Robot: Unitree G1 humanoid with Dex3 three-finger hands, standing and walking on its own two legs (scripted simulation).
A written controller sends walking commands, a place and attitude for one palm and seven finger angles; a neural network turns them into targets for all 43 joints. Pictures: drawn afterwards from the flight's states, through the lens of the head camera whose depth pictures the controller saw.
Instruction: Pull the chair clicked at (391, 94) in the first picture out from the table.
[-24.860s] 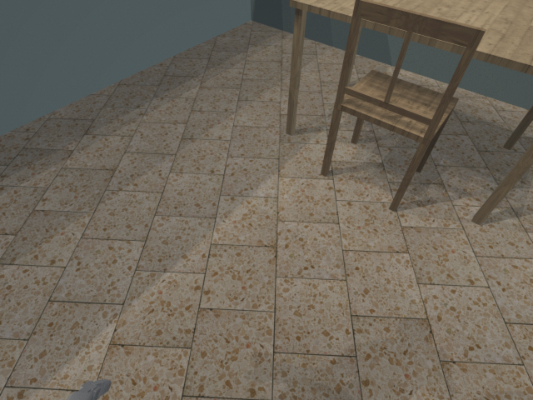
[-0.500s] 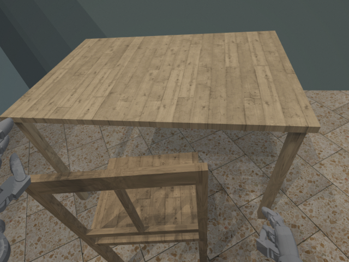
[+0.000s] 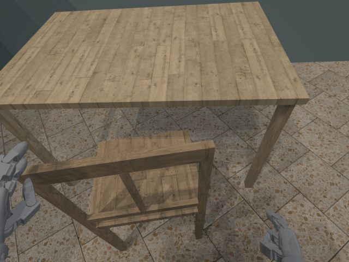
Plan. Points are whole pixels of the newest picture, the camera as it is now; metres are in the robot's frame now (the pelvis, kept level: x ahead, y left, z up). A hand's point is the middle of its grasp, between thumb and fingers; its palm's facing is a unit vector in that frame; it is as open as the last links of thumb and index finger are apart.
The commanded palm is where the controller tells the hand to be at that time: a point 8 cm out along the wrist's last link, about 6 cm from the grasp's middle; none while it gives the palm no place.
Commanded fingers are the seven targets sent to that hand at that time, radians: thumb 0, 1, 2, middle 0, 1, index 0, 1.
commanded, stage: step back with the hand held close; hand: left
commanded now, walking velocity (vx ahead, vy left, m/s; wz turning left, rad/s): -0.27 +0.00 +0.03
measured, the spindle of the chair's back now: (134, 192) +0.31 +0.15 -0.10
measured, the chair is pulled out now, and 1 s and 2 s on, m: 0.15 0.15 0.15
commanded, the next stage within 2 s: stop stepping back and stand still in 0.86 s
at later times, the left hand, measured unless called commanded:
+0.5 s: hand (4, 242) +0.13 +0.26 +0.14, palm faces +0.42 -0.78 -0.47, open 7.4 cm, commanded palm +0.06 +0.30 +0.18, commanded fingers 0.00 0.90 0.90 -0.20 -0.30 -0.20 -0.30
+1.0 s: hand out of the picture -0.01 +0.26 +0.16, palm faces +0.47 -0.75 -0.46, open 7.4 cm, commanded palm -0.08 +0.30 +0.18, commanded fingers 0.00 0.90 0.90 -0.20 -0.30 -0.20 -0.30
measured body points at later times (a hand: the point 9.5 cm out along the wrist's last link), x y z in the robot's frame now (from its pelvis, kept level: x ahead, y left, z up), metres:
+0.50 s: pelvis -0.07 +0.00 -0.01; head -0.03 +0.00 +0.43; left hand +0.10 +0.30 +0.17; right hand +0.12 -0.24 -0.09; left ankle -0.05 +0.13 -0.74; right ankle -0.01 -0.13 -0.73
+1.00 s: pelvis -0.19 -0.01 -0.01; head -0.16 +0.02 +0.44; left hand -0.04 +0.30 +0.18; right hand +0.01 -0.22 -0.09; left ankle -0.16 +0.14 -0.74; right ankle -0.13 -0.12 -0.69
